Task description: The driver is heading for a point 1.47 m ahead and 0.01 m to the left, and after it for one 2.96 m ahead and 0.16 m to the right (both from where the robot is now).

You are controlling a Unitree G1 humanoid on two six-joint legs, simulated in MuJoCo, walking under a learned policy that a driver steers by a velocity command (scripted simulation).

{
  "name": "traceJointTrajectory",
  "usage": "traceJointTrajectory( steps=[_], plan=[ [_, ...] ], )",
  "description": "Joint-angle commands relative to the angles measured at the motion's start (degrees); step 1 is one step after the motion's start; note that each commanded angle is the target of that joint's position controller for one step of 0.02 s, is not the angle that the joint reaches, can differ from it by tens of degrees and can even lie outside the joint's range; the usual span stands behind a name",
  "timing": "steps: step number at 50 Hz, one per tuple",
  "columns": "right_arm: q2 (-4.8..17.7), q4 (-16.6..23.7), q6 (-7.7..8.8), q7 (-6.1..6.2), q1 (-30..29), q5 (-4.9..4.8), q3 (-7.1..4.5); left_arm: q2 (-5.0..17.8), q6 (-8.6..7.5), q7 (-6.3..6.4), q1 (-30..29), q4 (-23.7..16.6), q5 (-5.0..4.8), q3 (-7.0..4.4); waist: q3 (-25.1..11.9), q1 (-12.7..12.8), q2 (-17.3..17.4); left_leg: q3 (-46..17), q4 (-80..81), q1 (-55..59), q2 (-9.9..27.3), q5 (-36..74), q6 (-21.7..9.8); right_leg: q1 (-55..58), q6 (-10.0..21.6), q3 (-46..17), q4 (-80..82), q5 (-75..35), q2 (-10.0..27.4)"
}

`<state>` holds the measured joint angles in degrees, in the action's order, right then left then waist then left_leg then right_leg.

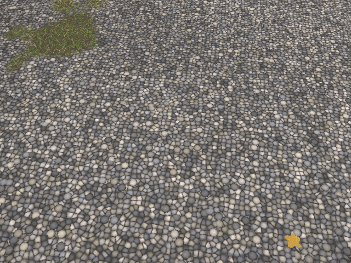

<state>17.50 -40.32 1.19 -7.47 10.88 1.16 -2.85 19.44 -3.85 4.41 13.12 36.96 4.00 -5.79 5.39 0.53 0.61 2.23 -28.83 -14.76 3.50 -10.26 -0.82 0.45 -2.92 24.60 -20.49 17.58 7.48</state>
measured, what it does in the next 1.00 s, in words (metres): walks ahead: right foot, then left foot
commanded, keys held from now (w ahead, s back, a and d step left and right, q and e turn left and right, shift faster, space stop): q+shift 0.14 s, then w+q+shift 0.18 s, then w+shift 0.02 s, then w+e+shift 0.66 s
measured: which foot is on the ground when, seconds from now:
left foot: down 0.00-0.40, up 0.42-0.72, down 0.74-1.00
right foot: down 0.00-0.00, up 0.02-0.38, down 0.40-0.74, up 0.76-1.00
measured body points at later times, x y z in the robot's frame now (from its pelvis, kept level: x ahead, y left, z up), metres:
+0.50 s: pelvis +0.12 +0.03 -0.01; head +0.12 +0.04 +0.44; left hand +0.03 +0.30 -0.12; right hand +0.39 -0.14 -0.09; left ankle +0.04 +0.12 -0.69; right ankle +0.14 -0.09 -0.74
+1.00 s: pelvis +0.36 +0.18 -0.02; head +0.38 +0.18 +0.43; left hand +0.54 +0.48 -0.10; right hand +0.36 -0.13 -0.14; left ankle +0.24 +0.25 -0.74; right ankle +0.52 +0.06 -0.70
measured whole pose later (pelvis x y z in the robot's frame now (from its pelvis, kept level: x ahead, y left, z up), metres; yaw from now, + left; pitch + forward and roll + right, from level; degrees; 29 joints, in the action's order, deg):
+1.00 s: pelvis +0.36 +0.18 -0.02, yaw +2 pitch +0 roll +2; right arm 19.4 -51.0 7.7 0.4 24.8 1.5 -4.3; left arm 21.8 1.7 -5.3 5.8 40.8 1.4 -6.0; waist 1.8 -2.8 -2.4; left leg 10.3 -28.9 -1.4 -1.4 -27.0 -1.7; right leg -38.3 5.0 -1.4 -49.2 -14.0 2.2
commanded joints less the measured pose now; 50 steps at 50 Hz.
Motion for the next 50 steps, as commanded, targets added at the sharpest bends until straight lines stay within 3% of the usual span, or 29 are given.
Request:
traceJointTrajectory(
  steps=[1,2,3,4,5,7,10,13,16,18,19,20,21,22,23,25,27,32,34,35,36,37,38,39,40,41,44,46,50],
  plan=[
    [15.8,0.2,2.59,2.83,14.9,0.59,-5.49,0.3,-0.66,-0.11,3.3,-7.0,-0.61,0.8,-19.6,-3.3,12.9,-17.7,3.1,30.1,9.2,55.5,-18.3,-14.6,-2.3,-2.3,-25.3,-0.9,0.1],
    [17.1,-1.4,3.71,4.12,20.2,2.89,-5.84,-1.8,-2.35,-0.7,-0.1,-10.0,-0.91,1.86,-25.0,-4.4,6.7,-31.9,2.9,41.1,14.1,48.0,-24.4,-29.0,-4.3,-15.0,-32.9,24.5,-5.7],
    [15.3,-3.4,6.18,5.06,20.3,4.58,-6.6,-1.1,-3.26,-1.24,-7.2,-10.7,-1.47,2.37,-11.8,-7.4,2.9,-29.4,4.2,34.7,14.3,44.0,-21.1,-38.5,-3.0,-23.5,-37.0,25.7,-5.7],
    [12.5,-3.6,7.43,5.25,17.5,3.43,-6.51,3.3,-3.56,-0.9,-8.4,-9.4,-1.61,1.12,-7.7,-7.3,5.8,-24.8,5.5,28.4,12.4,42.3,-19.6,-41.0,-2.1,-26.1,-44.1,25.3,-4.2],
    [10.1,-2.4,7.4,5.25,13.8,1.61,-5.45,7.1,-3.48,-0.72,-4.9,-8.0,-1.33,-0.27,-8.6,-4.9,7.3,-23.7,7.4,23.3,11.8,38.8,-19.6,-39.0,-1.3,-28.0,-46.0,23.3,-3.4],
    [9.0,0.9,6.4,4.52,4.6,-0.55,-3.67,6.1,-2.1,-0.26,-2.9,-8.0,-1.16,0.17,-5.2,1.2,5.4,-23.2,13.5,7.1,9.3,29.1,-17.6,-29.9,-0.6,-29.9,-42.5,15.9,-3.8],
    [7.0,3.0,5.87,4.03,0.6,1.25,-1.91,2.5,0.78,-1.82,4.8,-3.4,0.18,1.92,-3.4,3.4,6.6,-27.2,22.5,-2.1,5.1,-14.6,-13.5,-23.5,-0.4,-29.3,-34.9,3.5,-6.2],
    [9.2,4.7,6.72,3.68,0.3,1.74,-1.96,0.8,0.53,-3.19,3.9,-2.3,-0.85,3.36,-3.1,1.7,5.7,-26.2,19.6,-6.4,2.1,-17.8,-10.1,-18.2,-2.2,-27.3,-28.0,5.0,-7.9],
    [9.3,6.6,6.11,2.49,1.9,1.37,-2.06,-1.2,-1.23,-3.77,0.0,-2.5,-0.46,5.14,-3.1,-2.2,5.2,-30.7,12.1,-2.2,2.0,-18.7,-12.1,-18.1,-3.4,-26.7,-17.7,5.5,-9.4],
    [8.5,7.2,4.97,1.95,0.4,0.59,-1.96,-1.0,-2.32,-4.54,1.9,-0.3,-0.83,5.8,-3.4,-2.0,3.2,-31.6,6.1,0.5,2.5,-20.5,-13.1,-17.8,-2.1,-23.9,-9.9,-1.1,-9.4],
    [13.2,3.8,0.18,4.86,2.6,-2.53,-4.14,5.0,-0.67,-4.54,4.6,-1.0,-4.89,2.16,-10.7,0.1,8.8,-27.4,4.6,0.4,-2.0,-19.1,-9.9,-9.2,0.7,-23.2,-2.2,-5.7,-8.7],
    [9.5,5.3,-1.22,6.18,1.0,-2.59,-2.92,8.0,-0.37,-4.13,10.0,0.7,-4.21,1.49,-10.6,2.3,3.9,-25.0,-3.6,-6.8,-3.6,-19.6,-7.3,-0.9,3.0,-30.1,-2.1,-0.5,-4.0],
    [3.1,6.6,-1.19,6.74,0.0,-1.72,-1.02,10.9,-0.26,-3.84,15.3,1.0,-3.04,1.09,-9.9,4.4,-6.5,-16.1,-20.5,-13.1,-7.9,-19.7,-5.3,2.4,6.5,-45.1,4.6,16.4,6.8],
    [0.4,10.7,-1.15,6.77,-4.2,-1.48,0.21,16.3,0.83,-4.8,16.3,3.4,-2.78,-0.68,-0.6,4.1,-16.7,-8.1,-27.4,-32.9,-11.7,-20.7,-5.3,2.0,14.7,-71.5,11.9,26.9,13.8],
    [2.7,11.3,-0.54,7.11,-9.3,0.37,0.01,12.1,0.75,-5.39,16.9,4.0,-3.85,-0.13,6.2,5.3,-7.5,-12.1,-33.0,-40.7,-7.5,-18.4,-5.7,0.6,18.8,-76.1,12.8,26.2,17.0],
    [5.9,10.6,0.59,6.33,-11.3,0.95,-0.74,7.0,0.39,-5.94,15.7,4.5,-4.18,0.91,2.4,3.9,-2.3,-8.9,-31.3,-38.1,-1.9,-10.1,-3.6,1.5,16.6,-61.5,8.7,17.6,10.8],
    [5.5,11.5,0.71,5.17,-12.9,1.0,-0.56,5.3,-0.04,-5.34,14.2,5.1,-4.3,1.55,1.3,3.1,-5.8,-7.9,-23.0,-31.0,-0.4,-4.7,-0.3,-3.4,15.2,-53.5,10.1,9.0,5.3],
    [2.0,12.1,-0.03,3.48,-14.0,-0.19,1.15,8.2,0.92,-5.15,12.1,5.9,-3.75,0.21,-2.5,2.0,-10.9,-0.9,-13.1,-5.5,-5.6,-1.7,3.3,-17.9,14.3,-42.9,10.9,-7.1,0.2],
    [3.7,9.9,-0.11,4.14,-8.2,-0.22,0.52,8.9,1.14,-5.29,10.8,5.3,-4.53,-0.23,-3.4,-0.9,-9.6,-1.1,-8.2,5.6,-6.1,-2.4,2.9,-22.0,13.3,-41.9,8.7,-8.7,0.1],
    [5.2,6.6,0.19,4.82,0.1,0.68,-0.54,8.8,0.78,-5.4,6.9,4.4,-4.7,-0.33,-5.9,-5.6,-8.9,-3.5,-10.2,16.7,-4.8,7.3,1.5,-25.4,11.6,-40.9,0.4,-20.1,0.1],
    [8.9,3.1,0.27,5.74,12.1,0.82,-2.38,10.0,0.63,-5.58,3.8,3.3,-4.55,-0.59,-10.6,-13.0,-4.2,-3.2,-6.9,27.1,-5.4,-1.2,0.1,-29.0,10.6,-38.1,-14.0,-25.4,-3.0],
    [13.3,0.7,0.8,6.81,23.0,2.39,-3.8,7.7,0.27,-5.75,2.3,2.7,-4.49,-0.45,-15.1,-18.6,5.8,-8.7,-2.5,36.0,0.7,-14.7,-1.3,-35.8,9.2,-35.0,-37.5,-12.2,-8.1],
    [13.9,1.8,1.43,7.51,19.5,2.95,-2.91,-0.6,0.1,-5.45,6.5,0.7,-4.76,1.29,-14.3,-11.1,17.3,-28.0,3.2,34.5,14.1,-23.7,-2.2,-46.7,8.9,-34.4,-54.0,13.3,-10.6],
    [12.7,3.2,1.87,7.27,9.9,1.18,-2.93,0.0,0.98,-5.03,9.8,0.3,-5.41,1.64,-11.3,-4.5,16.8,-42.8,12.2,22.8,18.2,-22.3,-5.6,-49.3,9.1,-33.7,-55.6,6.9,-9.4],
    [8.8,3.9,2.53,7.02,4.9,0.39,-2.28,2.4,2.81,-5.29,6.8,0.9,-3.83,1.03,-5.9,-2.3,8.8,-37.5,14.7,15.4,18.1,-28.0,-8.0,-47.7,8.7,-32.4,-53.9,3.5,-4.8],
    [6.1,3.8,3.08,6.6,1.9,0.12,-1.68,3.9,4.12,-6.07,4.3,1.2,-3.23,0.42,-2.1,-1.4,5.3,-31.6,15.6,9.9,16.1,-23.9,-8.7,-45.9,7.9,-31.5,-50.3,1.8,-2.8],
    [6.6,-0.6,5.05,6.65,2.5,1.37,-1.98,3.1,6.6,-7.72,1.9,1.5,-2.43,0.34,0.7,-0.5,5.9,-18.2,15.7,6.7,13.0,-10.3,-8.2,-43.1,6.8,-31.5,-46.0,-7.7,-0.7],
    [5.1,-4.7,7.2,6.9,6.0,0.51,-1.87,4.2,5.79,-8.47,-1.2,2.3,-2.46,-0.68,1.8,0.8,1.2,-9.9,12.4,9.2,9.6,-6.7,-4.3,-44.8,8.1,-33.5,-36.5,-19.6,-1.3],
    [2.6,-8.8,8.47,8.87,11.2,0.54,-0.78,-0.4,5.13,-11.62,-10.9,1.3,-2.66,0.9,1.4,-1.2,2.0,2.0,9.1,0.9,6.8,-12.0,-3.5,-33.2,8.6,-23.3,-23.4,-47.1,-5.8]
  ],
)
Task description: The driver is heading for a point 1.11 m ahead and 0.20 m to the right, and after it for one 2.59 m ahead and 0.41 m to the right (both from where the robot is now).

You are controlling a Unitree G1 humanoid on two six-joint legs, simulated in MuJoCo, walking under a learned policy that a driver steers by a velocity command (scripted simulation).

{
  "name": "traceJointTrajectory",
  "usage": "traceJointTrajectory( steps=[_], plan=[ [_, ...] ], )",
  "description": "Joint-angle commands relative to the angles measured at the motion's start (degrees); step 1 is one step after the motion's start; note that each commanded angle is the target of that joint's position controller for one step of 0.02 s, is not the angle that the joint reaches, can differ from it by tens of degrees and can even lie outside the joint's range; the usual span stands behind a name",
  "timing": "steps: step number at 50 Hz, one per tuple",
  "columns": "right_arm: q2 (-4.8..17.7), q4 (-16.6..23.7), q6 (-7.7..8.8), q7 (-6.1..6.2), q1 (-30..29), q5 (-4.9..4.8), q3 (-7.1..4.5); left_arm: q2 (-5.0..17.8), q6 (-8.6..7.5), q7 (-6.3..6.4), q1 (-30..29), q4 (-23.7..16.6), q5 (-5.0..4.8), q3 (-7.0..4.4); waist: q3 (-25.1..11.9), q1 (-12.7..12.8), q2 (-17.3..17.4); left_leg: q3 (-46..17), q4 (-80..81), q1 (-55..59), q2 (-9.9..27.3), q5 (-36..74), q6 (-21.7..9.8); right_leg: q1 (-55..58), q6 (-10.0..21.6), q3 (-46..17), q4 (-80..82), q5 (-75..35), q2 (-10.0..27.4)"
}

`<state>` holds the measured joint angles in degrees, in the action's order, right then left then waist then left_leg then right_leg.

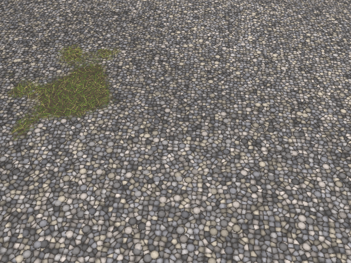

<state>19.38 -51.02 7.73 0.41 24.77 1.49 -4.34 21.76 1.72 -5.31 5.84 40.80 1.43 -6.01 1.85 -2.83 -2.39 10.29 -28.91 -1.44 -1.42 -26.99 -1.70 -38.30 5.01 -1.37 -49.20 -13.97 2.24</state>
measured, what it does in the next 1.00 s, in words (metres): goes down, turning right: right foot 0.17 m lower, then left foot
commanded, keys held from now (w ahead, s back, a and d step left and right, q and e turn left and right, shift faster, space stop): w+e+shift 0.54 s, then w+shift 0.06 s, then w+q+shift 0.40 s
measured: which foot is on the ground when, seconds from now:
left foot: down 0.00-0.24, up 0.26-0.54, down 0.56-0.92, up 0.94-1.00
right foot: up 0.00-0.22, down 0.24-0.56, up 0.58-0.90, down 0.92-1.00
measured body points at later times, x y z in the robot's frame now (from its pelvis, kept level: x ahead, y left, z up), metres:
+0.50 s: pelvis +0.44 -0.04 -0.18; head +0.50 -0.02 +0.27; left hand +0.54 +0.22 -0.34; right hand +0.50 -0.34 -0.26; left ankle +0.68 +0.07 -0.86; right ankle +0.30 -0.03 -0.89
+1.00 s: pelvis +0.81 -0.24 -0.17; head +0.83 -0.26 +0.28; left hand +1.12 -0.14 -0.24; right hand +0.65 -0.46 -0.31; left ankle +0.75 -0.01 -0.81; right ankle +0.82 -0.36 -0.89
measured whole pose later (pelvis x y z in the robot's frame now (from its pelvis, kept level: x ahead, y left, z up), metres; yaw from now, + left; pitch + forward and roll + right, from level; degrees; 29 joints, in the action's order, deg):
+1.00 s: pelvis +0.81 -0.24 -0.17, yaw -28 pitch +2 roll +1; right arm 16.5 -52.5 3.8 -1.2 25.6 -0.6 -4.6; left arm 15.6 -4.9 -0.7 2.5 40.2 3.4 -0.5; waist 1.3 -4.4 0.9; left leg -6.1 -59.9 -13.2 -0.4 -22.5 -5.0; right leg -25.1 1.0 2.3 -36.4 12.6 1.7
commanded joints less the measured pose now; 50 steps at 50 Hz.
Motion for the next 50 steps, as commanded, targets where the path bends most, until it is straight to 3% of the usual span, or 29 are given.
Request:
traceJointTrajectory(
  steps=[1,7,9,11,12,13,14,15,16,18,20,22,25,27,28,29,30,31,32,35,37,40,43,44,46,47,48,49,50],
  plan=[
    [0.4,1.1,1.52,1.57,-1.5,0.55,0.86,-3.1,-0.14,-2.4,-4.9,-2.0,-0.66,1.35,5.9,1.8,5.2,-5.1,7.3,-12.5,12.2,4.2,-2.3,6.1,1.4,2.5,6.2,-18.4,-0.3],
    [2.0,-3.8,-0.69,2.43,11.8,2.4,1.68,-2.2,-1.75,-0.17,-18.2,-2.3,3.08,2.66,13.9,-5.1,0.4,0.2,-5.3,5.0,14.1,23.1,-0.7,-3.6,2.9,10.0,17.3,-9.1,-2.1],
    [3.6,-5.2,-2.67,3.33,11.2,1.7,1.96,-3.0,-1.93,1.37,-11.2,0.7,4.26,3.29,8.9,-0.7,0.8,4.4,-17.7,2.4,11.9,46.5,0.5,13.5,3.2,14.9,22.7,-4.7,-6.1],
    [4.4,-5.8,-4.49,3.85,9.5,0.89,2.01,1.4,-0.98,2.46,12.7,9.0,2.68,0.98,-3.5,10.7,3.9,1.6,-47.7,-6.1,14.9,63.9,0.5,40.7,7.3,10.8,20.2,-0.8,-5.1],
    [4.3,-4.9,-4.89,2.6,2.9,0.79,1.14,5.3,-1.13,3.37,22.6,12.5,1.97,-0.76,-4.3,17.0,-3.6,3.6,-79.3,-22.9,7.1,24.6,1.8,55.1,14.7,3.5,27.7,-4.9,-0.9],
    [2.9,0.0,-3.78,1.74,-6.2,1.72,1.0,12.9,-1.33,3.73,29.5,15.4,-0.11,-2.57,-2.7,17.5,-8.4,0.4,-91.2,-50.0,1.2,-15.0,1.3,71.6,15.6,-1.4,10.2,-24.6,4.3],
    [3.8,4.9,-2.74,1.7,-3.4,-0.41,1.8,14.3,-1.68,4.04,30.7,14.6,-0.6,-2.38,-12.8,14.8,-4.5,-8.1,-85.2,-62.9,5.7,-11.2,2.1,86.0,20.1,-14.1,7.6,-27.6,12.7],
    [5.2,7.1,-1.74,1.31,-5.0,-0.34,2.5,12.8,-1.16,4.6,29.1,12.5,0.24,-2.5,-18.7,14.6,2.7,-12.2,-81.0,-67.3,5.9,-7.7,2.8,87.2,25.1,-28.8,18.1,2.4,16.3],
    [5.8,8.3,-0.19,0.87,-8.1,0.83,2.42,10.2,-1.54,5.76,22.6,10.9,0.38,-1.84,-12.9,10.4,6.4,-16.4,-66.6,-66.4,7.7,1.6,1.7,75.0,22.6,-35.7,29.6,25.4,18.1],
    [7.0,7.1,-2.55,0.27,-9.6,2.59,0.92,6.8,-3.55,6.82,8.9,8.2,0.28,-0.06,2.4,0.3,9.7,-18.5,-47.3,-48.4,10.8,1.4,6.2,40.9,20.9,-33.9,35.5,16.8,15.3],
    [5.2,9.0,-4.13,0.14,-12.8,2.4,1.06,6.3,-5.86,6.32,3.7,6.7,0.16,0.5,8.3,-2.7,12.0,-17.7,-29.3,-30.1,12.2,3.6,8.6,15.4,18.7,-27.3,38.0,8.5,10.0],
    [1.0,8.9,-3.79,-0.5,-12.0,0.26,1.85,6.7,-7.17,5.69,2.3,6.8,-0.29,-0.29,3.7,-3.5,5.2,-14.5,-18.6,-12.8,8.7,19.3,7.0,7.6,13.9,-20.1,35.5,11.5,2.0],
    [1.7,6.8,-3.45,-0.78,-8.6,-1.18,0.88,6.5,-6.73,4.29,5.1,7.3,-1.47,-0.91,0.1,-3.3,4.1,-10.5,-11.8,-0.9,3.6,24.4,5.1,9.3,9.6,-16.4,25.2,7.5,-2.9],
    [5.7,2.0,-3.56,0.16,9.9,-0.06,-1.37,6.6,-6.86,3.98,3.5,6.8,-0.65,-0.66,-9.9,-14.2,7.3,-9.6,-8.7,17.3,1.0,13.0,4.1,8.3,5.4,-13.4,-1.9,-1.7,-7.6],
    [10.1,0.1,-3.36,1.18,19.2,1.6,-2.2,-2.2,-7.7,4.15,0.7,4.3,-0.05,1.6,-14.3,-16.8,18.4,-25.3,-1.8,21.4,14.7,-3.8,1.8,2.9,3.8,-9.5,-27.0,28.3,-12.5],
    [10.0,1.4,-3.36,1.05,12.0,2.12,-1.24,-6.2,-7.99,4.03,6.4,0.1,-1.33,3.04,-13.2,-6.0,28.2,-60.2,17.1,17.2,25.0,-15.9,-0.3,-6.5,4.4,-6.9,-35.1,43.5,-12.9],
    [8.1,3.7,-3.49,0.68,0.9,1.81,-1.4,-4.7,-6.71,3.93,10.8,1.7,-0.82,3.36,-7.2,-0.6,21.1,-67.2,18.9,10.1,26.2,-34.0,-5.8,-11.3,5.0,-6.1,-39.1,38.5,-7.6],
    [4.6,5.1,-3.52,0.13,-5.0,1.22,-1.07,-3.4,-5.83,3.29,10.6,3.1,0.51,3.4,-1.0,0.2,11.8,-57.9,17.2,2.1,23.2,-31.7,-7.2,-10.2,4.6,-5.8,-36.1,34.4,-4.1],
    [3.7,3.9,-3.32,-0.23,-5.8,1.23,-0.91,-3.8,-5.4,2.73,8.7,2.8,1.04,3.37,2.9,1.0,7.9,-48.7,16.2,-4.7,20.2,-22.3,-6.9,-7.7,3.6,-6.3,-32.8,33.7,-2.9],
    [1.8,-0.4,-2.17,-0.17,-2.7,-0.07,0.12,-5.1,-4.71,1.89,1.6,-1.8,1.41,4.24,4.7,2.7,10.3,-34.6,18.1,-10.2,13.9,-7.2,-6.7,-6.2,1.2,-6.7,-22.3,32.5,-1.3],
    [2.4,-0.2,-1.73,-0.46,-4.2,-0.88,-0.21,-2.5,-4.94,1.71,-5.3,-5.2,1.82,4.5,5.3,3.4,8.4,-30.2,22.1,-12.6,11.8,0.7,-8.9,-4.9,-1.3,-1.6,-11.2,26.6,1.3],
    [5.0,1.4,-1.47,-0.94,-6.1,-1.38,-1.39,-3.0,-5.29,0.63,-8.3,-6.1,0.3,5.69,3.5,3.9,6.2,-22.8,26.5,-21.1,9.5,12.2,-8.7,14.4,-4.0,2.2,8.9,19.0,0.6],
    [7.6,2.0,-1.48,-1.63,-4.3,-1.75,-2.36,-0.1,-5.3,1.53,-6.6,-4.7,-0.13,4.74,2.7,4.1,5.5,-23.9,25.4,-15.2,12.4,20.2,-8.6,21.3,-4.2,2.4,14.9,17.4,-0.3],
    [8.1,1.8,-1.62,-1.72,-3.5,-1.63,-2.45,0.9,-5.57,2.23,-4.0,-3.8,-0.01,4.14,0.9,5.4,4.9,-23.3,20.0,-12.0,12.5,29.1,-7.9,24.4,-4.0,2.4,16.8,19.3,-1.2],
    [8.3,2.0,-1.88,-1.94,-3.5,-1.21,-2.62,4.4,-6.29,4.29,14.3,1.7,0.89,2.06,-11.0,14.0,0.9,-19.2,-8.2,-16.4,6.5,40.8,-6.0,46.7,-2.8,3.2,17.0,25.3,-1.6],
    [2.3,3.8,-1.67,-1.8,-3.6,-0.61,-1.16,9.0,-6.7,5.59,24.9,2.9,2.39,0.94,-18.8,17.0,-8.5,-17.0,-30.3,-26.0,2.4,19.8,-5.5,57.4,-2.4,-12.0,20.1,47.8,12.1],
    [-3.5,6.9,-1.75,-1.68,0.8,-3.52,0.1,12.8,-6.57,5.69,21.9,1.9,3.21,0.53,-20.1,11.4,-20.9,-16.9,-44.2,-39.8,-2.3,-1.5,-5.6,58.4,-1.3,-40.7,36.6,71.5,22.6],
    [-0.4,6.1,-2.61,-1.27,0.0,-3.02,-0.28,8.3,-6.26,5.81,13.8,0.8,2.56,1.02,-12.7,7.7,-14.3,-16.5,-50.4,-44.9,1.1,5.7,-5.9,51.1,0.6,-43.4,39.8,71.0,22.7],
    [1.2,6.0,-3.26,-1.48,-3.1,-1.76,-0.56,3.6,-6.48,5.66,9.6,-0.2,1.98,1.92,-7.3,6.6,-6.2,-15.3,-49.1,-45.3,4.1,10.7,-5.7,45.5,1.0,-33.1,37.5,61.8,20.8]
  ],
)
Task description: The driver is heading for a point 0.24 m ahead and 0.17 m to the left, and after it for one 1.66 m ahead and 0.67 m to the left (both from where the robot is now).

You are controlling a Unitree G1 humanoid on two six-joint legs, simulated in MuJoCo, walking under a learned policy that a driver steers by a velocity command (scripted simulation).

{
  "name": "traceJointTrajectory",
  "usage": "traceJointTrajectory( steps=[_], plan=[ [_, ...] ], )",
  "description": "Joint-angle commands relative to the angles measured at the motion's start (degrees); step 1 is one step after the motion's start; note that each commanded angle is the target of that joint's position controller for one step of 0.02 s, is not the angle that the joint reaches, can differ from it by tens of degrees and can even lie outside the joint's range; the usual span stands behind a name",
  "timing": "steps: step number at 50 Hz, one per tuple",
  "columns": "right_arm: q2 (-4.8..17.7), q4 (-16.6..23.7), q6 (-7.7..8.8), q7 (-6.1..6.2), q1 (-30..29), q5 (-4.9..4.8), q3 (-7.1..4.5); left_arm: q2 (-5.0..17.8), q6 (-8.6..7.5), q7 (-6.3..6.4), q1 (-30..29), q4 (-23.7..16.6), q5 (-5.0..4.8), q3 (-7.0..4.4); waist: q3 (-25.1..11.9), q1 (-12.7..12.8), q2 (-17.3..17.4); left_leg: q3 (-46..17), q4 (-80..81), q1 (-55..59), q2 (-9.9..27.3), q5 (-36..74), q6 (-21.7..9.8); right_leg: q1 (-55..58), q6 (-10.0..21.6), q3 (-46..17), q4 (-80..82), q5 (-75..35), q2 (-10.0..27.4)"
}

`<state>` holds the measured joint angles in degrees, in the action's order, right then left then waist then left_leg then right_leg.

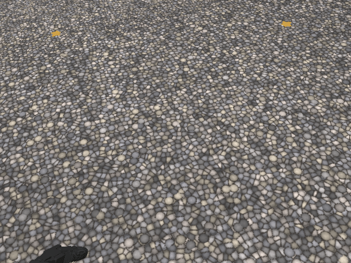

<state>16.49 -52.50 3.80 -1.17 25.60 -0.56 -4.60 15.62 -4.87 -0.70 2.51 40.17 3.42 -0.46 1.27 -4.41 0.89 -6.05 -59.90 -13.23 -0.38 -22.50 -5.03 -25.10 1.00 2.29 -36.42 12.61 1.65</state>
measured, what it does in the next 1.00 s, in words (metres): walks ahead, turning left: left foot, then right foot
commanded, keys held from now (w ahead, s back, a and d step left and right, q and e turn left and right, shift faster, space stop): w+q+shift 0.08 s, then q+shift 0.72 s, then shift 0.08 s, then e+shift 0.12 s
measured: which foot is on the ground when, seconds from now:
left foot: up 0.00-0.30, down 0.32-0.78, up 0.80-1.00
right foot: down 0.00-0.32, up 0.34-0.76, down 0.78-1.00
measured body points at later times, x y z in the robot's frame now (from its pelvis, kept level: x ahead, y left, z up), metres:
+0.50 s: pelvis +0.35 +0.03 +0.00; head +0.40 +0.05 +0.44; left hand +0.43 +0.35 -0.08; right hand +0.61 -0.16 -0.10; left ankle +0.43 +0.09 -0.72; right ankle +0.41 -0.15 -0.63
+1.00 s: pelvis +0.50 +0.00 +0.01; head +0.53 +0.02 +0.46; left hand +0.40 +0.29 -0.08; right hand +0.83 -0.04 -0.08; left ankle +0.38 +0.08 -0.66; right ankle +0.64 -0.01 -0.72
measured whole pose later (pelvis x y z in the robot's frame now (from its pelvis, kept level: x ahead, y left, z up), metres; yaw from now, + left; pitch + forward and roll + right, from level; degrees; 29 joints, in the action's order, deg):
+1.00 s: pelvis +0.50 +0.00 +0.01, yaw +50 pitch +0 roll +0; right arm 19.1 -34.1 -3.1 1.5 8.8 0.1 -3.8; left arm 14.4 0.8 1.2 7.7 38.1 0.7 -2.6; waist 4.1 1.7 1.1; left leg -6.6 -59.7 -26.7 -3.0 -27.3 4.6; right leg -20.3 0.4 -4.8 -26.3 6.3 -2.0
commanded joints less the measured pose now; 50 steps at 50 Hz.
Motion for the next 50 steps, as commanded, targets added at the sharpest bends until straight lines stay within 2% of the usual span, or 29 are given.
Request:
traceJointTrajectory(
  steps=[1,4,7,10,11,12,14,15,16,17,18,19,20,21,23,26,28,32,35,38,39,40,41,42,43,44,46,49,50],
  plan=[
    [4.0,7.0,0.16,-0.56,-5.9,0.71,-0.26,7.4,-0.21,0.77,11.6,1.0,-0.16,-3.15,-3.5,7.2,-4.8,1.2,-15.5,-31.3,4.9,8.8,-1.6,27.2,4.8,-27.2,24.3,22.3,18.4],
    [1.5,8.6,-2.24,-2.33,-10.1,1.9,0.29,4.2,-1.55,0.91,14.4,4.6,-1.45,-2.3,0.3,5.5,-6.0,2.4,-12.9,-31.5,7.6,11.1,-0.2,23.7,3.1,-11.6,25.7,2.4,13.9],
    [-0.2,12.6,-3.14,-2.61,-16.8,2.25,1.22,2.4,-2.6,1.05,16.1,6.7,-2.44,-1.82,3.3,3.8,-4.1,6.5,-7.0,-33.1,6.5,14.1,1.2,23.2,3.4,0.5,24.1,-33.8,12.9],
    [-1.0,15.0,-2.39,-3.9,-21.8,2.14,2.67,3.6,-2.57,1.75,12.0,6.3,-3.13,-1.93,4.7,2.3,-3.4,12.6,15.4,-21.2,3.1,25.3,0.8,17.2,1.8,11.0,24.0,-38.5,8.2],
    [0.9,15.5,-0.6,-3.47,-20.1,-2.94,1.6,10.9,-1.62,3.44,7.5,3.4,-4.25,-4.03,2.0,1.9,-5.2,12.5,18.8,-17.0,1.2,27.5,1.7,18.4,0.8,10.7,20.5,-45.3,7.6],
    [2.9,15.3,-0.12,-3.64,-18.4,-3.01,1.16,13.3,-1.08,4.45,7.5,2.7,-4.3,-4.71,-1.3,0.4,-5.4,13.8,21.0,-12.4,-1.0,27.9,1.7,20.1,0.0,10.4,16.8,-53.3,8.7],
    [7.5,14.4,-0.85,-3.71,-10.7,-1.78,-0.87,15.4,0.28,5.41,7.8,1.7,-4.77,-5.81,-6.4,-3.5,-6.9,14.0,23.0,-1.6,-4.0,26.5,-0.4,21.3,-0.7,9.6,5.2,-62.6,10.3],
    [11.2,12.5,-1.61,-3.16,-2.4,-1.4,-2.65,14.8,0.75,5.11,7.4,1.2,-5.07,-5.84,-10.2,-7.1,-5.9,11.6,24.4,9.0,-4.5,28.9,-2.4,18.6,-1.0,8.6,-6.3,-58.0,9.6],
    [12.7,11.0,-2.36,-1.88,1.3,-1.42,-3.51,10.7,0.51,4.01,8.5,1.4,-5.24,-4.9,-9.5,-7.4,0.8,7.3,28.6,19.4,-2.9,34.8,-4.2,9.3,-3.1,7.9,-21.5,-27.0,5.1],
    [15.3,12.2,-3.02,-0.16,-1.1,-0.84,-3.7,3.0,-0.13,2.48,8.9,0.3,-2.57,-2.82,-6.6,-3.9,16.6,-3.7,26.6,25.8,3.5,60.2,-7.9,-5.5,-5.2,7.4,-45.5,23.1,-5.0],
    [18.4,17.2,-1.21,-0.6,-5.6,3.46,-3.0,3.7,-1.2,1.55,21.0,-2.5,-3.12,-1.86,-22.8,3.2,17.1,-33.4,29.6,38.5,18.5,64.5,-22.1,-17.1,-6.1,-7.1,-59.5,27.1,-8.5],
    [16.4,20.8,-1.46,-1.1,-9.9,2.55,-3.58,10.6,-1.69,1.14,17.7,-3.2,-3.52,-2.8,-28.4,0.3,5.5,-38.1,36.4,37.3,18.9,44.0,-23.0,-16.9,-4.7,-13.0,-57.8,21.6,-5.9],
    [14.1,22.0,-1.2,-1.29,-14.2,0.76,-3.02,12.1,-1.58,1.27,12.1,-4.7,-4.05,-3.34,-17.6,2.2,-1.6,-34.1,39.8,26.8,15.4,33.2,-20.4,-18.7,-3.9,-12.4,-51.1,17.6,-4.5],
    [11.9,22.3,-1.04,-0.98,-17.2,-0.85,-2.45,11.7,-0.8,2.11,10.7,-4.2,-3.18,-3.54,-13.2,4.9,-7.4,-31.3,40.8,18.6,12.5,28.9,-17.4,-16.9,-4.3,-12.3,-46.4,15.1,-1.9],
    [11.5,22.9,-1.43,-0.4,-19.2,-0.56,-2.4,11.9,0.97,2.77,10.3,-4.2,-2.63,-4.04,-7.3,7.3,-5.7,-25.0,41.5,4.9,8.6,38.8,-15.1,-11.4,-5.5,-12.1,-38.9,14.2,-1.0],
    [11.5,22.0,-2.48,1.4,-18.1,-0.73,-2.8,7.6,1.55,3.18,7.1,-5.4,-1.95,-3.29,-7.6,6.9,-4.1,-17.9,38.2,-2.6,3.2,50.1,-12.1,-7.5,-7.0,-10.2,-26.0,10.4,-2.3],
    [12.4,22.0,-4.24,2.94,-17.9,-1.17,-3.22,5.9,1.98,3.17,4.3,-6.2,-2.47,-2.91,-10.7,6.2,-1.8,-17.4,36.4,-2.5,0.9,48.7,-9.1,-5.8,-7.7,-9.8,-18.4,3.9,-4.5],
    [11.5,23.2,-6.64,4.48,-18.2,-1.49,-3.13,5.9,2.48,2.57,-1.1,-6.9,-3.19,-3.13,-10.6,4.2,4.0,-20.5,35.5,-2.9,-1.1,30.7,-4.1,-3.5,-7.4,-11.5,-8.2,-4.2,-6.5],
    [10.2,23.8,-6.86,4.3,-17.6,-0.91,-2.96,6.9,1.8,2.23,-3.8,-7.4,-3.22,-3.74,-7.9,3.1,7.4,-25.7,34.0,-1.5,-0.8,23.1,-4.0,-1.9,-6.7,-13.6,-0.4,-3.3,-6.7],
    [8.9,24.8,-6.74,3.8,-18.9,-1.04,-2.68,8.2,0.76,1.62,-0.4,-5.8,-3.65,-5.06,-7.6,4.8,8.4,-28.1,27.9,-2.2,-2.6,16.0,-1.9,8.3,-4.5,-13.4,13.4,-9.0,-4.9],
    [5.8,24.4,-6.79,3.37,-15.5,-1.04,-1.75,9.0,0.88,1.69,0.4,-5.6,-3.39,-5.31,-9.7,3.5,2.2,-23.7,19.5,-7.0,-6.1,-3.1,0.4,17.4,-0.9,-17.0,16.8,-14.3,2.7],
    [3.4,24.4,-6.73,3.21,-11.9,-0.56,-0.9,11.9,1.9,2.2,-0.2,-7.3,-2.36,-5.69,-10.8,1.3,-8.7,-13.1,7.0,-16.9,-12.4,-17.2,3.2,25.2,6.0,-28.7,15.5,-24.2,14.8],
    [9.3,25.8,-6.23,2.54,-10.6,-0.81,-2.23,11.6,2.32,2.04,2.8,-6.3,-0.53,-5.93,-12.8,0.4,-17.7,-8.8,-3.9,-21.4,-9.9,-16.9,5.9,22.9,14.0,-40.9,18.0,-20.9,22.3],
    [13.4,24.2,-6.17,2.41,-11.3,-0.68,-3.2,8.5,2.5,2.13,0.8,-7.7,-1.1,-5.36,-9.9,1.6,-13.6,-6.8,-9.5,-22.3,-6.1,-11.5,8.2,20.2,14.6,-37.9,18.1,-14.5,19.5],
    [14.0,22.6,-6.57,2.52,-12.4,-0.73,-3.45,6.2,3.1,2.4,-0.6,-8.1,-1.73,-4.69,-7.4,2.5,-9.0,-5.8,-12.0,-22.3,-4.9,-6.9,9.1,17.2,12.1,-30.1,17.4,-8.6,14.8],
    [12.2,21.7,-7.15,2.93,-12.2,-0.47,-2.95,6.0,3.85,2.74,-1.1,-8.5,-2.32,-4.33,-6.7,2.4,-6.0,-4.1,-14.8,-21.5,-4.4,-4.4,9.6,15.2,10.1,-26.2,17.3,-5.6,11.8],
    [7.9,22.2,-6.93,2.97,-13.6,-0.01,-1.07,7.1,4.61,2.84,0.1,-7.4,-2.41,-3.99,-4.2,3.5,-4.9,-1.0,-13.5,-18.7,-4.7,-3.1,10.0,10.1,10.4,-22.3,18.7,-9.8,9.0],
    [2.5,21.3,-5.92,2.7,-13.5,1.19,1.23,5.2,5.22,1.74,0.7,-6.1,-2.86,-3.32,-6.5,3.3,-8.9,3.2,5.7,-10.2,-2.2,-5.5,10.2,10.5,8.6,-18.3,19.1,-6.1,4.3],
    [2.2,21.5,-5.62,2.51,-14.9,1.44,1.38,6.6,5.57,1.33,1.7,-5.9,-3.5,-3.95,-5.7,4.4,-11.3,4.3,12.1,-8.3,-1.9,-6.7,10.2,10.9,8.8,-19.6,19.5,-4.0,3.8]
  ],
)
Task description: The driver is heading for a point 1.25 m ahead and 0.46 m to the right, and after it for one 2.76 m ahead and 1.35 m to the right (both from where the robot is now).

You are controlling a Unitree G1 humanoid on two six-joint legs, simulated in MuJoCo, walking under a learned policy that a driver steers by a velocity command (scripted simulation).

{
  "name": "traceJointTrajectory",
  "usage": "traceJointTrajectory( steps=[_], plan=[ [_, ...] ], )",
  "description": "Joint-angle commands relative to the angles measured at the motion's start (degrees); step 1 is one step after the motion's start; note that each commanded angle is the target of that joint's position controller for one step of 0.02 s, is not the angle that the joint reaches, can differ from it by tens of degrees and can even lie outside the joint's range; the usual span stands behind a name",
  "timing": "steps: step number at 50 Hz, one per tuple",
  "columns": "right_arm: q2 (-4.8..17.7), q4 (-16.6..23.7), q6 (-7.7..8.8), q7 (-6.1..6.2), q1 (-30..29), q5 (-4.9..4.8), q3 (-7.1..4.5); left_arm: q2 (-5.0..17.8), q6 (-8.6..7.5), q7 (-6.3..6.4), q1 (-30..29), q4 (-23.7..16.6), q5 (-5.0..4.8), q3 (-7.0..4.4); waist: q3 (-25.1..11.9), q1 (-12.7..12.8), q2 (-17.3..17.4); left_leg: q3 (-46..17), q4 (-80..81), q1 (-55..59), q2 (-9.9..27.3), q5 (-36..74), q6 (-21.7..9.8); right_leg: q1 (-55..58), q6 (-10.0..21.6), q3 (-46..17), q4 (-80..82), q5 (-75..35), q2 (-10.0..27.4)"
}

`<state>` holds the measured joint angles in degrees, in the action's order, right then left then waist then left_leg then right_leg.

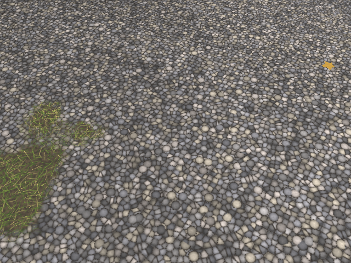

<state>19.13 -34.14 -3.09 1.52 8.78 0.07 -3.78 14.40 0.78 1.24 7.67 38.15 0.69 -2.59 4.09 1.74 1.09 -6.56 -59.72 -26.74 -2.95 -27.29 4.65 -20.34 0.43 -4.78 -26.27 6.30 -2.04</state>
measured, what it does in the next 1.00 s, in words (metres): steps on the spot, turning right: left foot, then right foot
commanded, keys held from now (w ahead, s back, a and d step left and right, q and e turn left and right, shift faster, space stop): e+shift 0.74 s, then w+e+shift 0.04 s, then w+shift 0.02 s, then w+q+shift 0.20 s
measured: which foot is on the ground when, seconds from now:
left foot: up 0.00-0.10, down 0.12-0.52, up 0.54-0.98, down 1.00-1.00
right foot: down 0.00-0.14, up 0.16-0.50, down 0.52-1.00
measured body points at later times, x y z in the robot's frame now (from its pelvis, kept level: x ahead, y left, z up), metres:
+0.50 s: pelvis +0.00 -0.02 -0.01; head +0.04 -0.04 +0.44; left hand +0.26 +0.18 -0.09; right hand +0.05 -0.33 -0.11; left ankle +0.00 +0.13 -0.74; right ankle -0.02 -0.13 -0.73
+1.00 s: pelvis +0.07 -0.05 -0.01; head +0.08 -0.04 +0.44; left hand +0.38 +0.03 -0.09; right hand -0.03 -0.35 -0.09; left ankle +0.13 +0.03 -0.74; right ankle -0.03 -0.13 -0.73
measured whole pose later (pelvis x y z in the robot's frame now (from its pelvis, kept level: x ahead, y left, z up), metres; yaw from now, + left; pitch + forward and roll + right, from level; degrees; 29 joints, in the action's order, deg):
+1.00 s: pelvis +0.07 -0.05 -0.01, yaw -41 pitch +2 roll +0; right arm 18.0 -40.9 3.8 -1.7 15.3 0.8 -3.5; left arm 17.4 -0.5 -0.5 12.0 34.1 1.6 -2.3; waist -4.1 -1.4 -1.3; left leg 0.8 -32.8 -17.4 -0.9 -20.6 -2.5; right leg -16.7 2.9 -7.0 -35.3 23.3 -3.2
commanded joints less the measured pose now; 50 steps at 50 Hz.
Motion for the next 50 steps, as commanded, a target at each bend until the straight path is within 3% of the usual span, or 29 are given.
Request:
traceJointTrajectory(
  steps=[1,3,5,6,7,8,9,10,12,15,19,21,24,25,26,27,28,29,30,31,33,37,38,40,43,45,48,49,50],
  plan=[
    [0.8,3.0,1.48,-0.25,0.9,0.36,0.1,10.3,0.27,-0.82,-1.8,-3.7,-1.15,-2.83,-7.7,-0.5,-13.2,5.1,16.1,5.6,0.1,-1.3,0.3,7.3,10.1,-15.0,9.3,3.6,8.3],
    [2.8,1.8,1.78,-0.31,1.4,-0.62,-0.78,12.3,0.58,-0.82,0.6,-3.5,-1.4,-3.63,-8.2,-0.2,-13.7,3.7,24.1,7.7,-0.9,3.2,-1.1,9.1,10.8,-20.1,8.9,5.5,10.1],
    [3.0,-0.1,2.12,-0.33,4.9,-0.85,-1.27,12.4,0.65,-0.51,0.7,-3.5,-2.82,-3.91,-8.4,-2.7,-12.5,3.9,36.5,15.1,-1.6,10.6,-4.4,5.9,8.8,-21.9,8.8,8.8,9.1],
    [4.5,-0.6,2.22,-0.14,6.0,-0.61,-1.78,11.4,0.43,-0.25,1.8,-3.1,-3.24,-3.81,-9.3,-3.0,-11.4,2.2,38.5,22.1,1.4,13.2,-6.4,0.7,6.2,-20.8,7.8,12.5,7.5],
    [8.0,-0.9,2.08,0.21,8.1,0.85,-2.68,9.3,-0.05,-0.19,1.2,-3.9,-3.1,-3.38,-10.5,-3.7,-4.6,-4.3,37.9,28.8,9.9,12.5,-10.4,-8.3,2.5,-15.2,1.6,17.4,4.1],
    [10.4,-2.1,1.92,-0.07,7.7,2.6,-3.6,8.1,-0.84,-0.41,-2.3,-6.5,-3.46,-3.18,-7.8,-4.0,12.6,-14.8,42.1,24.8,20.3,17.8,-16.9,-17.1,-0.1,-2.5,-10.6,21.0,-2.8],
    [7.8,-0.2,2.46,0.1,3.1,3.69,-2.84,11.3,-1.24,-0.33,-0.6,-5.7,-2.51,-4.5,-7.4,-3.6,11.4,-17.0,42.8,22.2,25.9,28.0,-20.4,-18.1,-2.7,-1.2,-24.9,25.7,-0.7],
    [4.4,1.0,2.96,0.65,-0.6,3.32,-1.78,12.3,-0.84,-0.33,1.8,-3.9,-2.49,-5.33,-7.6,-1.8,8.1,-12.8,41.9,21.0,24.1,33.5,-19.2,-17.4,-3.7,-1.0,-33.8,24.4,0.3],
    [1.7,1.9,3.67,1.22,-5.6,1.09,-0.93,10.4,1.19,0.15,6.7,-1.6,-2.22,-5.24,-6.3,0.2,6.9,-4.1,40.2,21.3,19.4,37.2,-15.7,-19.2,-5.5,-0.1,-42.3,18.8,1.7],
    [2.2,0.8,3.1,1.72,-3.5,0.83,-1.2,7.4,2.18,-0.59,3.3,-4.0,-2.52,-3.91,-4.1,-1.8,7.1,2.8,40.6,22.0,17.0,36.9,-15.8,-20.9,-7.5,3.8,-39.1,12.6,4.3],
    [6.1,-0.3,2.13,1.48,-0.4,0.73,-2.74,5.4,1.99,-2.84,-1.2,-8.0,-2.26,-2.37,-5.9,-4.7,7.6,6.0,39.1,24.0,19.7,37.3,-16.5,-14.7,-6.5,6.9,-25.1,13.0,6.2],
    [7.9,-0.6,2.31,0.77,-0.5,0.07,-3.56,7.1,2.14,-3.42,-0.3,-8.5,-2.33,-2.86,-6.4,-4.2,8.1,7.6,37.7,22.5,21.0,39.2,-15.9,-9.7,-4.9,9.4,-20.2,13.6,5.3],
    [7.9,-1.2,3.38,-0.45,-1.7,-1.93,-4.03,8.6,3.23,-3.5,2.4,-8.3,-2.36,-3.99,-6.9,-1.8,7.9,10.6,31.7,21.4,21.9,39.3,-12.5,-2.3,-1.6,11.3,-9.9,9.9,3.5],
    [6.7,-1.9,3.75,-0.8,-1.0,-2.26,-3.91,9.5,3.37,-2.96,5.5,-7.4,-2.26,-4.8,-7.9,-0.1,5.8,13.7,25.5,18.3,20.2,38.4,-9.7,4.6,0.3,11.3,-4.2,5.0,1.7],
    [5.0,-2.8,4.29,-1.23,2.0,-1.58,-3.58,14.0,3.18,-1.84,10.9,-6.3,-2.05,-6.64,-10.7,2.0,-2.7,17.3,12.8,9.1,15.8,30.8,-5.1,17.7,4.0,4.2,0.8,-11.3,3.4],
    [-0.1,1.4,4.75,-1.38,0.3,1.99,-1.79,22.8,2.65,-0.73,11.9,-7.8,-1.8,-8.28,-11.7,-0.2,-22.9,17.4,-7.0,-13.5,6.1,-11.3,0.9,30.2,14.5,-21.6,-0.5,-39.1,19.4],
    [2.4,2.5,5.05,-0.97,-5.2,1.79,-2.01,20.5,0.79,-1.74,11.9,-9.2,0.41,-7.33,-20.0,4.3,-17.0,3.6,-15.3,-17.2,2.8,-14.5,0.9,28.3,23.1,-30.9,3.6,-31.2,24.8],
    [4.6,2.8,4.95,-0.6,-8.3,0.12,-2.51,18.0,-0.37,-2.1,10.0,-8.7,0.29,-6.47,-16.4,4.0,-10.7,1.3,-16.3,-17.8,4.0,-10.0,-0.5,25.7,20.9,-25.3,5.2,-23.6,22.2],
    [4.4,2.5,4.92,-0.08,-8.2,-0.06,-2.57,16.3,-0.77,-1.56,7.1,-8.1,-1.09,-6.1,-12.3,1.8,-7.7,0.7,-12.8,-18.1,4.9,-4.6,-1.6,22.0,17.2,-21.3,5.5,-16.4,18.4],
    [4.8,1.6,4.71,0.55,-7.2,0.52,-2.76,14.5,-0.35,-0.94,3.6,-8.7,-2.25,-5.45,-10.1,0.0,-5.4,0.4,-8.9,-17.3,5.7,-0.2,-1.8,18.6,14.5,-18.8,5.7,-12.6,16.0],
    [4.8,0.5,4.41,0.52,-4.8,0.98,-2.93,13.9,0.62,0.18,-1.2,-10.3,-1.77,-4.9,-9.5,-2.7,-6.5,1.3,-4.5,-10.6,3.7,5.8,-1.1,11.1,12.7,-15.6,6.1,-12.6,12.4],
    [2.1,-0.8,4.45,0.01,-3.9,0.47,-1.81,14.8,1.22,1.11,-0.4,-10.0,-1.85,-5.39,-10.8,-2.3,-6.5,0.5,8.2,-6.3,0.3,10.0,0.3,9.2,11.8,-17.2,5.2,-6.7,9.7],
    [2.2,-1.0,4.61,-0.35,-3.6,0.25,-1.68,14.8,1.25,1.23,0.3,-9.8,-2.25,-5.37,-12.1,-1.9,-6.7,0.3,11.0,-4.8,0.1,11.3,0.1,8.4,11.8,-18.7,6.6,6.3,9.1],
    [3.4,-0.8,5.37,-1.47,-3.9,-0.74,-1.89,15.4,0.67,0.81,0.8,-9.8,-2.54,-5.19,-11.0,-1.2,-10.6,0.6,15.6,-3.4,0.0,10.9,-0.6,6.5,12.1,-23.1,9.9,26.1,9.7],
    [3.5,-1.3,6.99,-2.54,-3.2,-1.18,-1.5,12.7,-0.77,-0.26,3.4,-7.9,-1.71,-3.53,-10.0,0.7,-12.6,3.5,18.5,0.2,2.9,11.2,-1.9,5.9,12.0,-22.1,9.4,29.3,11.9],
    [3.1,-1.0,7.93,-2.75,-2.8,-1.47,-1.13,12.5,-1.79,-1.02,4.1,-7.2,-1.26,-2.83,-7.1,0.8,-12.8,5.8,19.8,2.1,3.9,10.1,-3.9,3.9,12.0,-21.6,9.7,31.3,12.8],
    [2.6,-3.0,8.93,-3.0,3.7,-2.07,-0.8,11.4,-2.74,-1.61,2.1,-7.2,-1.17,-1.95,-4.3,-2.5,-11.1,9.2,26.2,10.4,3.6,10.5,-7.9,-0.9,10.9,-17.1,8.0,33.4,12.5],
    [3.1,-5.8,6.85,-3.66,9.8,3.43,-0.46,12.3,-1.83,-2.21,2.2,-6.7,3.28,-2.34,-4.0,-5.3,-6.7,9.7,29.8,18.5,0.7,2.1,-8.9,-7.2,8.8,-11.9,2.7,38.3,7.6],
    [5.3,-8.0,6.52,-3.78,19.0,3.69,-1.06,8.8,-1.8,-1.89,-3.5,-8.4,3.94,-1.62,-0.5,-10.2,4.2,-2.8,35.5,22.5,6.9,-6.4,-10.8,-14.7,6.3,-3.8,-14.9,32.1,2.5]
  ],
)
Next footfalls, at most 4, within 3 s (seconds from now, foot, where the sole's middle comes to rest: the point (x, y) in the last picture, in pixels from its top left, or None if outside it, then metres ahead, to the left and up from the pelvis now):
0.12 left None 0.04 0.13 -0.77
0.52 right None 0.01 -0.15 -0.77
1.00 left None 0.16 0.00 -0.77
1.38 right None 0.29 -0.35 -0.77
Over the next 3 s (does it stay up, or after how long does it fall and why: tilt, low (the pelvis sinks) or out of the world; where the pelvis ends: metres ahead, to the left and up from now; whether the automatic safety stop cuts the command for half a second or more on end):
stays up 1.50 -0.45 -0.15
